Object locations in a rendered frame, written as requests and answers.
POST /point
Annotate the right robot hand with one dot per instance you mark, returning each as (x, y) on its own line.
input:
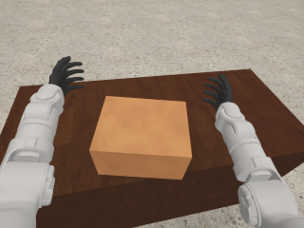
(224, 91)

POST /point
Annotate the pedestal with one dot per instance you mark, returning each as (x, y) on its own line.
(82, 198)

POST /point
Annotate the left robot hand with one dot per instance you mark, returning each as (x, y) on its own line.
(60, 73)

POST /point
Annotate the robot left forearm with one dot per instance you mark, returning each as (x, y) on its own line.
(34, 138)

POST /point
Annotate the robot right upper arm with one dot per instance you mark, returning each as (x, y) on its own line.
(268, 204)

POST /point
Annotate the robot right forearm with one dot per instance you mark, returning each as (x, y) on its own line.
(250, 161)

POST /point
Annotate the robot left upper arm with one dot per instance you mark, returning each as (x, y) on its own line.
(24, 188)

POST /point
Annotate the carton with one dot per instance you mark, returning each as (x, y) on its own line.
(144, 138)

